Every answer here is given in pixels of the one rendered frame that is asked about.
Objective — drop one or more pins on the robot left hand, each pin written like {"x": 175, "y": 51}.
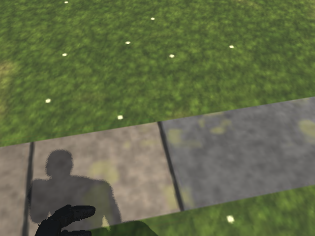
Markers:
{"x": 63, "y": 217}

